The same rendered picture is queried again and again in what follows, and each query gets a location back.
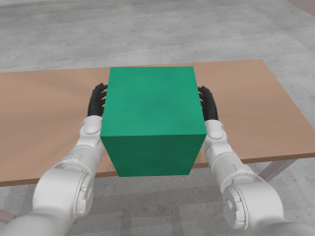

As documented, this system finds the left robot forearm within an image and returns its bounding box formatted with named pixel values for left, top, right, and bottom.
left=32, top=115, right=104, bottom=208

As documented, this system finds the right robot upper arm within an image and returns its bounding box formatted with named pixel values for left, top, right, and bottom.
left=222, top=181, right=315, bottom=236

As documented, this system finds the table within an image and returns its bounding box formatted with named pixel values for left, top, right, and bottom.
left=0, top=59, right=315, bottom=223

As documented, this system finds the carton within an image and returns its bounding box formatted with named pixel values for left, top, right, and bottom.
left=99, top=66, right=207, bottom=177

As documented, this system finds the right robot hand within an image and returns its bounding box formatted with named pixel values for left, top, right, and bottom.
left=198, top=86, right=219, bottom=121

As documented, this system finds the right robot forearm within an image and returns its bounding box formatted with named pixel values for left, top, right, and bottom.
left=201, top=119, right=284, bottom=215

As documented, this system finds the left robot upper arm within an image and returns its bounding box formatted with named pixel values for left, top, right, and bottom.
left=0, top=168, right=94, bottom=236

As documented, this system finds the left robot hand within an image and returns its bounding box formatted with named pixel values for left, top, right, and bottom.
left=87, top=83, right=108, bottom=117

